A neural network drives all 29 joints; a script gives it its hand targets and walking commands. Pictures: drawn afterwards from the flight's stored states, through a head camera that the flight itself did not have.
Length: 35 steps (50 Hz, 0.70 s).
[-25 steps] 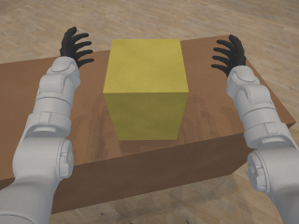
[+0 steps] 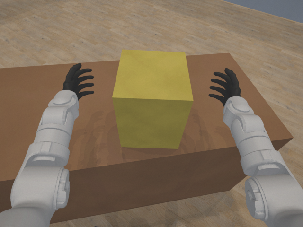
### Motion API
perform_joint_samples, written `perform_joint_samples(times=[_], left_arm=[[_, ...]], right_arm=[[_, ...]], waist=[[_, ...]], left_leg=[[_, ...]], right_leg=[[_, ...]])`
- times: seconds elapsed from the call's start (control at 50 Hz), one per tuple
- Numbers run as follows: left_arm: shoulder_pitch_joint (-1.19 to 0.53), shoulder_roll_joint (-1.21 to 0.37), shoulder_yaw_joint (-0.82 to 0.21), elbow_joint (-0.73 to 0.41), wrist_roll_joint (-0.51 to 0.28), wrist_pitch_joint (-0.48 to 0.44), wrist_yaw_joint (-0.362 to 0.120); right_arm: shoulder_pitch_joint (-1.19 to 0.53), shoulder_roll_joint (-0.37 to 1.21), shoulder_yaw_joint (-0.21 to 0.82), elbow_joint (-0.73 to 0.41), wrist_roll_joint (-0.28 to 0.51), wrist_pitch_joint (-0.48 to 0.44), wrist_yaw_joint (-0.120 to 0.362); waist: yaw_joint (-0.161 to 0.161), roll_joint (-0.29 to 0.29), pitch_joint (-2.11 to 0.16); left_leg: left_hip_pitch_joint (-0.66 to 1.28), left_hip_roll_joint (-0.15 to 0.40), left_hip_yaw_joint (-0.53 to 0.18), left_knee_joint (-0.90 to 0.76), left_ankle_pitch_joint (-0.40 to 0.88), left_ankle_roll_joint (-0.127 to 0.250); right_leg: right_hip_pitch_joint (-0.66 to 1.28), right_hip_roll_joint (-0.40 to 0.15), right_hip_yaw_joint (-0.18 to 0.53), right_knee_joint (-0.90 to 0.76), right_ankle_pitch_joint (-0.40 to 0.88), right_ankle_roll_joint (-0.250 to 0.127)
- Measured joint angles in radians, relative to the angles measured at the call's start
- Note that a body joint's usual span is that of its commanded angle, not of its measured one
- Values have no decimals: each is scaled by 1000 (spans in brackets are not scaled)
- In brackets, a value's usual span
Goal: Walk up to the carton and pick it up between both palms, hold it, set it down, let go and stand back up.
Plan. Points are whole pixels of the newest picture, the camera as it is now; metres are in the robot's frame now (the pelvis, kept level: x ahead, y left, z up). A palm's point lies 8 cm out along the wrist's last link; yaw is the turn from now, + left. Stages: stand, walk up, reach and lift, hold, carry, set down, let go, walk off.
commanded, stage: set down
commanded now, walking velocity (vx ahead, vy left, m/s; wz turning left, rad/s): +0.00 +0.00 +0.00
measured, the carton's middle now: (151, 101) +0.48 +0.02 +0.01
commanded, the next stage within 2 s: none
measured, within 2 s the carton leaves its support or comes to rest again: neither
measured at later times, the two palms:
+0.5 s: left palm (75, 122) +0.35 +0.22 +0.08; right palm (236, 133) +0.32 -0.20 +0.07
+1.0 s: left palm (70, 156) +0.28 +0.23 +0.02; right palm (231, 160) +0.27 -0.19 +0.03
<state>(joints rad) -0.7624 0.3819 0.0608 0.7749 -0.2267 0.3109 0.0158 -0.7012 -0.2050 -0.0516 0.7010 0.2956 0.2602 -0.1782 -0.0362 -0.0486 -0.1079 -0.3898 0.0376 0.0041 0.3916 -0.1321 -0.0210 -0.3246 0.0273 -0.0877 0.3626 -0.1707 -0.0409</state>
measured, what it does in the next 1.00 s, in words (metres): stands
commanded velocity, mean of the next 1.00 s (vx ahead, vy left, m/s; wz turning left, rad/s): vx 0.00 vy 0.00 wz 0.00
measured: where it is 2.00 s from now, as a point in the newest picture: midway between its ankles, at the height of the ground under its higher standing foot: outside the picture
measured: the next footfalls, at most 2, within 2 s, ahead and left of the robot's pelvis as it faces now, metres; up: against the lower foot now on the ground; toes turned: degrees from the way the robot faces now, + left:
none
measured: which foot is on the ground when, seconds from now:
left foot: down 0.00-1.00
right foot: down 0.00-1.00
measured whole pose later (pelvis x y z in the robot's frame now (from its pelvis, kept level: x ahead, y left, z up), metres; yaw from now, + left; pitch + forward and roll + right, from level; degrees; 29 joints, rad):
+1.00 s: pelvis +0.01 +0.01 +0.00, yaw -1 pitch +2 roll +0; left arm -0.05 0.31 -0.05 0.36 -0.28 -0.03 0.03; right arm 0.01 -0.12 -0.02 0.30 0.20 -0.03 -0.09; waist 0.02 -0.03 -0.04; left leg -0.29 0.01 0.02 0.42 -0.18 0.00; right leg -0.24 0.01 -0.05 0.43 -0.23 -0.02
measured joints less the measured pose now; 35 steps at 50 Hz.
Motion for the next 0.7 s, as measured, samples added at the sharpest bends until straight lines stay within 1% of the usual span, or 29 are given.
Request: perform_joint_samples(times=[0.06, 0.16, 0.28, 0.36, 0.42, 0.44, 0.48, 0.54, 0.6, 0.7], left_arm=[[82, -11, -24, -56, -13, -16, 13], [226, -51, -33, -193, -12, -50, 19], [334, -85, -47, -291, -21, -64, 17], [345, -85, -51, -295, -34, -68, 23], [353, -76, -37, -307, -29, -83, 23], [366, -74, -28, -318, -21, -92, 18], [392, -76, -15, -325, -5, -108, 4], [435, -78, -11, -326, 10, -126, -9], [487, -83, -12, -330, 16, -148, -19], [617, -95, -23, -373, 17, -210, -30]], right_arm=[[73, 0, -14, -43, -3, -31, 10], [200, -15, 4, -134, 7, -92, 30], [324, -25, 20, -236, 1, -107, 50], [365, -22, 14, -279, -13, -94, 63], [383, -19, 25, -300, -12, -97, 67], [390, -17, 34, -303, -10, -106, 69], [415, -9, 45, -309, -17, -123, 69], [451, 5, 53, -303, -26, -143, 70], [498, 20, 60, -313, -35, -163, 65], [600, 53, 65, -359, -61, -220, 59]], waist=[[-5, 9, 11], [6, 31, 25], [12, 46, 34], [22, 41, 32], [26, 30, 38], [25, 26, 45], [35, 20, 44], [38, 17, 52], [48, 13, 61], [49, 14, 73]], left_leg=[[1, -5, -6, 13, -7, 4], [13, -6, 9, 15, -13, 10], [36, -9, 24, 14, -19, 17], [43, -10, 33, 18, -23, 17], [56, -11, 34, 15, -23, 15], [69, -11, 33, 9, -22, 14], [86, -9, 35, -3, -19, 10], [112, -10, 26, -14, -17, 7], [131, -11, 19, -21, -17, 5], [140, -14, 7, -9, -26, 5]], right_leg=[[7, -4, -5, 5, -5, 4], [16, -5, 13, 2, -2, 12], [25, -9, 32, 16, -9, 17], [19, -10, 43, 41, -21, 16], [25, -10, 46, 52, -28, 13], [37, -10, 46, 49, -29, 11], [51, -7, 49, 41, -27, 9], [81, -6, 41, 26, -27, 7], [103, -6, 37, 19, -28, 6], [119, -8, 27, 25, -39, 5]])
